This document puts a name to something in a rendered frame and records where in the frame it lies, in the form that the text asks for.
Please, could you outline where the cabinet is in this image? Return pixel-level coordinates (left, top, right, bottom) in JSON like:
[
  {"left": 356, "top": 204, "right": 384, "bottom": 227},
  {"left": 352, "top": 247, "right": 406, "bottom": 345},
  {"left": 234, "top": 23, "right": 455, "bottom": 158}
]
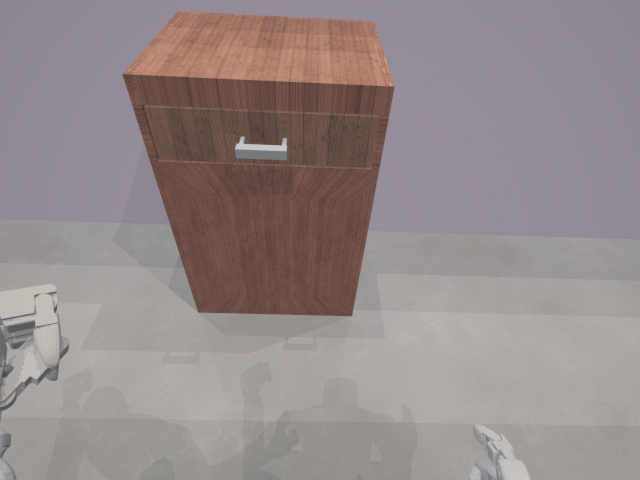
[{"left": 122, "top": 11, "right": 395, "bottom": 316}]

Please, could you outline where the robot left hand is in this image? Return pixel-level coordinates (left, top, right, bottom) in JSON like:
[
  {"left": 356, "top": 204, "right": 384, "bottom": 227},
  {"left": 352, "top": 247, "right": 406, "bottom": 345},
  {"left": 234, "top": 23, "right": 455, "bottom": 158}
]
[{"left": 0, "top": 284, "right": 70, "bottom": 421}]

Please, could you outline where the drawer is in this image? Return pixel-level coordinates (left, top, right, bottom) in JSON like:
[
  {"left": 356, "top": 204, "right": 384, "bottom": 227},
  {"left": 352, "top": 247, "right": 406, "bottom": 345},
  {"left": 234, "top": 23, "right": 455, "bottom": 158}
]
[{"left": 144, "top": 105, "right": 378, "bottom": 168}]

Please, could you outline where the robot right hand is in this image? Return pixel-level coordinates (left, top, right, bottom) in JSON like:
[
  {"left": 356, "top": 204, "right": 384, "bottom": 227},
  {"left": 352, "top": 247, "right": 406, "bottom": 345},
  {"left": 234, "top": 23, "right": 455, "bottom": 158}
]
[{"left": 469, "top": 424, "right": 532, "bottom": 480}]

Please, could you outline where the handle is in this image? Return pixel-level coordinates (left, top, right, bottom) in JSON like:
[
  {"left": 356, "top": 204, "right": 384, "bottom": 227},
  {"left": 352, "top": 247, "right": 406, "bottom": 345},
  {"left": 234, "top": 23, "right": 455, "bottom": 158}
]
[{"left": 235, "top": 137, "right": 287, "bottom": 160}]

